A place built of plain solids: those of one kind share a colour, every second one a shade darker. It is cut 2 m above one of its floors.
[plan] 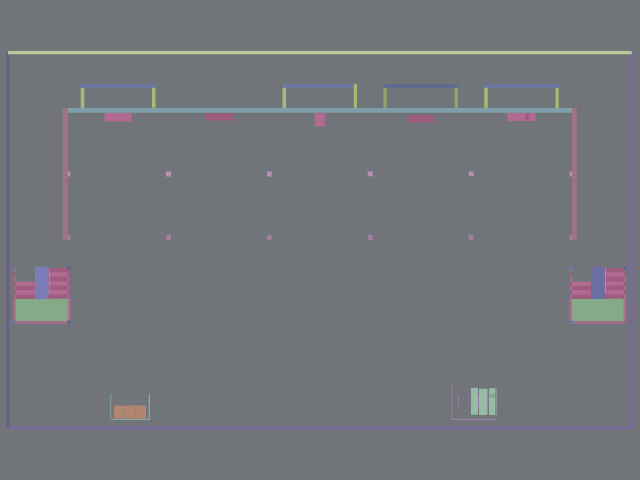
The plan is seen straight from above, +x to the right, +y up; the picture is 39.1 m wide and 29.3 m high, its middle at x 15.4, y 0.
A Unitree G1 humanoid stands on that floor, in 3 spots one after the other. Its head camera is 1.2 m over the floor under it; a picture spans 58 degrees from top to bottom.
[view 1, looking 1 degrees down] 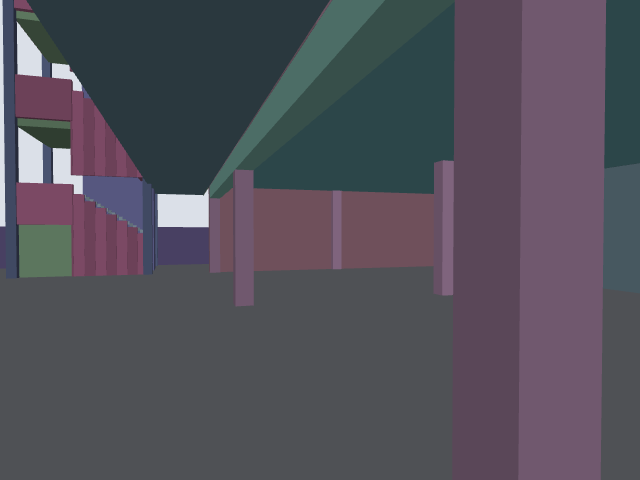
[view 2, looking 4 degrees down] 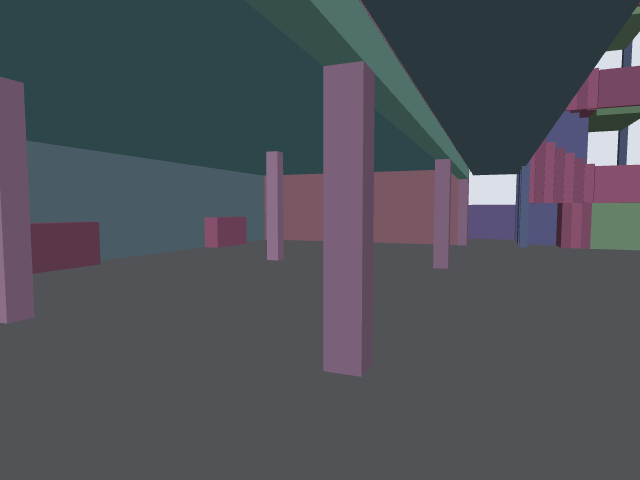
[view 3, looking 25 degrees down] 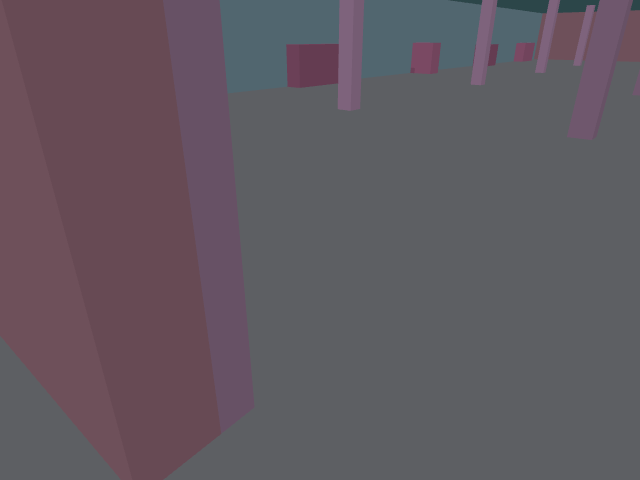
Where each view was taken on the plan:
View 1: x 13.39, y -0.86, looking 162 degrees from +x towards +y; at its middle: gable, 14.08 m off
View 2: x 15.39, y -0.86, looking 22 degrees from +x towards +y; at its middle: gable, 16.64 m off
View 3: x -0.58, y -0.92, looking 40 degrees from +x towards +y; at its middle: ground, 2.84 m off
